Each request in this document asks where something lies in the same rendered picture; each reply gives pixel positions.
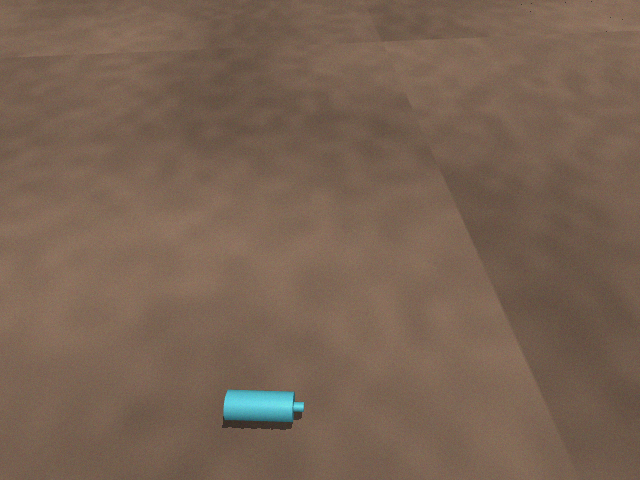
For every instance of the bottle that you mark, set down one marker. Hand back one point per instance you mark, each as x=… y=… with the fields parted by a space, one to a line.
x=256 y=405

